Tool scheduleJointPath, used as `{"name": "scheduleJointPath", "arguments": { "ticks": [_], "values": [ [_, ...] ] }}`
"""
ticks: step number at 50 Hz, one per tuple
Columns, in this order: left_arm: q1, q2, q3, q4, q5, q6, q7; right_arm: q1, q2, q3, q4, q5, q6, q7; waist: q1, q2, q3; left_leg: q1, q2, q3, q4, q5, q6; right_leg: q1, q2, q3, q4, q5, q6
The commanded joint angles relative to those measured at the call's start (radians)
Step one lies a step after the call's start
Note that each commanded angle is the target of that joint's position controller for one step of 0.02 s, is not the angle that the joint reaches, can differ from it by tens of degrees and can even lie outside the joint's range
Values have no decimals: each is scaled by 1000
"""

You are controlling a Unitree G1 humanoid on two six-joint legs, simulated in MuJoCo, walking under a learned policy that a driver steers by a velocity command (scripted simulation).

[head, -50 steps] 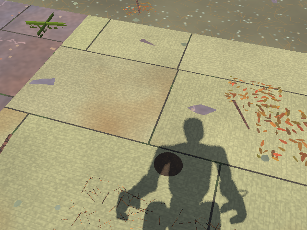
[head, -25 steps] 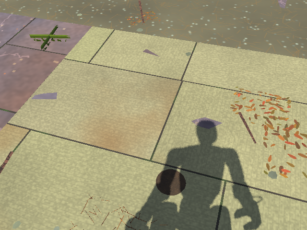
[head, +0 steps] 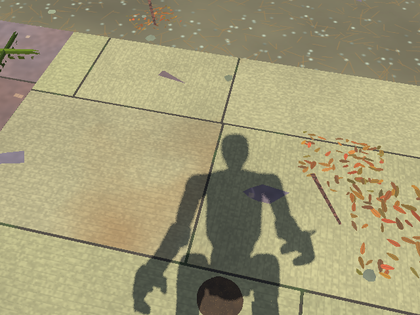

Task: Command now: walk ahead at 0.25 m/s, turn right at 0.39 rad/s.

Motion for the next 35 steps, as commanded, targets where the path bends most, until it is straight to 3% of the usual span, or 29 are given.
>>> {"name": "scheduleJointPath", "arguments": {
  "ticks": [1,4,8,13,15,16,17,18,19,20,21,22,23,25,29,33,35],
  "values": [
    [126,25,24,-39,3,39,12,-53,-90,-16,-37,-17,-24,-6,49,141,-86,8,268,-107,-212,528,152,-2,-51,12,-4,65,14],
    [30,36,29,-116,18,52,6,-51,-138,-27,-23,-12,-9,-39,46,127,-74,27,268,-28,-229,512,167,-58,-64,-5,-194,197,35],
    [-85,36,25,-183,22,53,-25,-31,-182,-37,-15,4,26,-71,3,101,-99,108,277,28,-206,471,164,-30,-51,-55,-401,324,36],
    [-163,74,42,-268,20,70,-56,0,-221,-55,-12,36,76,-76,-14,106,-97,240,342,12,-79,412,129,-46,-20,-95,-509,165,-14],
    [-131,87,54,-281,11,75,-57,-3,-228,-62,-19,46,88,-76,19,95,-111,235,342,26,17,330,91,43,16,-130,-599,139,-62],
    [-46,122,76,-258,9,74,-47,17,-201,-58,-20,42,90,-73,52,44,-157,186,290,62,170,268,54,189,52,-126,-669,166,-102],
    [83,245,118,-233,2,72,-26,12,-146,-39,-50,12,84,-65,80,-157,-208,-11,192,122,488,76,-12,389,-89,129,-739,290,-191],
    [111,320,125,-243,12,53,-25,-27,-78,-18,-120,-5,61,-50,45,-301,-252,-446,-33,19,754,-521,-69,631,-282,655,-875,75,-403],
    [126,230,97,-255,20,27,-35,-93,-135,-28,-120,26,31,-29,93,-150,-267,-552,-1,-178,852,-508,-47,651,-294,693,-943,-48,-396],
    [71,184,83,-267,20,7,-34,-109,-164,-36,-125,53,9,-13,68,-114,-195,-588,42,-197,826,-403,-17,590,-273,594,-951,-82,-345],
    [12,154,74,-282,10,0,-31,-98,-173,-41,-104,43,-1,-12,34,-23,-149,-543,82,-198,756,-316,-10,498,-229,495,-954,-74,-292],
    [-35,135,66,-292,4,1,-26,-99,-182,-49,-93,23,-4,-18,12,-6,-113,-490,105,-194,653,-243,-17,414,-197,423,-968,-19,-257],
    [-53,124,59,-301,13,0,-18,-99,-178,-51,-89,16,-2,-19,-4,-16,-107,-422,109,-190,594,-182,-27,358,-162,372,-985,39,-239],
    [-38,150,65,-306,21,-4,-7,-108,-149,-47,-88,10,0,-21,-5,-14,-113,-364,79,-166,492,-89,-56,323,-125,304,-987,181,-234],
    [14,182,79,-299,13,-5,5,-190,-101,-27,-111,14,3,-22,27,-42,-89,-297,39,-165,236,50,-95,276,-91,246,-979,193,-217],
    [50,182,82,-287,9,3,0,-238,-118,-24,-138,28,-5,-15,53,-73,-69,-222,21,-174,119,91,-103,241,-93,273,-949,142,-195],
    [55,175,80,-285,9,7,-1,-227,-142,-30,-143,31,-16,-11,46,-84,-74,-169,16,-183,82,70,-92,249,-101,314,-914,127,-186]
  ]
}}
